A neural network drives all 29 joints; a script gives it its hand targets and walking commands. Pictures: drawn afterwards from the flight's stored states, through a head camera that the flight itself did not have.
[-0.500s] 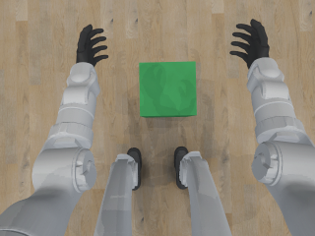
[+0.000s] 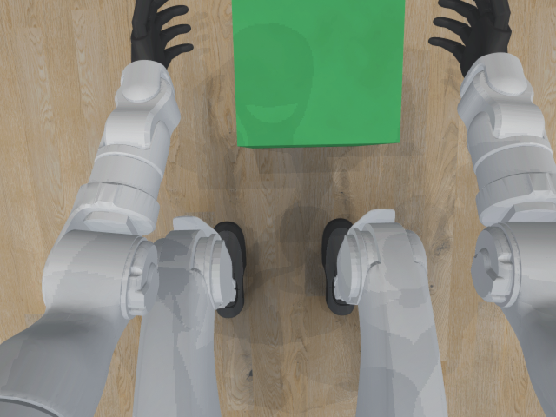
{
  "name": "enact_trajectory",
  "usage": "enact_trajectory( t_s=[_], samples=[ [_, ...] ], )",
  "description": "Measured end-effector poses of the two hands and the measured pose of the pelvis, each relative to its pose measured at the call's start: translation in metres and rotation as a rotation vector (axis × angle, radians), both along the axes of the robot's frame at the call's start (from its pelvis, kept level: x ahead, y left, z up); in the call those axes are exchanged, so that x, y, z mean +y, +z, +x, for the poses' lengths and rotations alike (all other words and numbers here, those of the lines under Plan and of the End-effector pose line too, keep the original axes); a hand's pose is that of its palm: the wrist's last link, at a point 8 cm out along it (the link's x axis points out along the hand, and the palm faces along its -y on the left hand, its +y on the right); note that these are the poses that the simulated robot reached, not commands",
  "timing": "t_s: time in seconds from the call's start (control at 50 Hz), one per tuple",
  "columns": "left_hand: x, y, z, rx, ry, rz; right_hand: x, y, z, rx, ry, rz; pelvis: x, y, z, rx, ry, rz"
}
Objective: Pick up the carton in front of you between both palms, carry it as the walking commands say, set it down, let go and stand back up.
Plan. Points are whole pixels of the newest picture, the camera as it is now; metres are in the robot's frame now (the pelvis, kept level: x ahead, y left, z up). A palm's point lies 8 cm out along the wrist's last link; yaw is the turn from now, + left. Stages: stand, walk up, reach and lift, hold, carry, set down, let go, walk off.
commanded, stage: reach and lift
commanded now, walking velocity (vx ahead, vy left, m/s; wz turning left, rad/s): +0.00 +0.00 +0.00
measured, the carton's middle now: (309, 83) +0.50 -0.06 -0.30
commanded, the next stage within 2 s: none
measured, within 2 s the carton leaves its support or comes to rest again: leaves its support in 1.08 s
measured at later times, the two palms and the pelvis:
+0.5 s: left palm (178, 58) +0.53 +0.13 -0.23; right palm (436, 59) +0.51 -0.23 -0.24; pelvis +0.00 -0.01 -0.06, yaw +0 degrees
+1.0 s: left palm (202, 58) +0.53 +0.09 -0.23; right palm (420, 55) +0.52 -0.21 -0.23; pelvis -0.01 +0.00 -0.06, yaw +0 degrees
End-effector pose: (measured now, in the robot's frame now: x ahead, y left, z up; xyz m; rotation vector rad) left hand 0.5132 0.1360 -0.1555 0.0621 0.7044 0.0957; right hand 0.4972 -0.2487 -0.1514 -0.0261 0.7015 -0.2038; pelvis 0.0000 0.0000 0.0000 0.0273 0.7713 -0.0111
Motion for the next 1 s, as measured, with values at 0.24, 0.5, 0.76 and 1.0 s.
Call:
enact_trajectory(
  t_s=[0.24,0.5,0.76,1.0],
  samples=[
    [0.001,-0.072,0.007,0.054,-0.008,0.020,0.009,-0.081,0.001,0.052,0.000,0.007,-0.003,-0.048,-0.012,-0.095,0.004,0.001],
    [-0.011,-0.076,0.020,0.027,-0.008,0.005,0.014,-0.086,0.016,0.015,0.034,0.010,-0.009,-0.061,-0.005,-0.122,0.002,0.006],
    [-0.037,-0.073,0.013,0.035,-0.049,-0.027,0.038,-0.081,0.013,0.027,0.054,0.024,-0.007,-0.052,-0.007,-0.098,0.002,0.005],
    [-0.044,-0.072,0.017,0.043,0.004,-0.021,0.040,-0.077,0.020,0.053,0.058,0.018,-0.004,-0.059,-0.012,-0.138,-0.010,0.003]
  ],
)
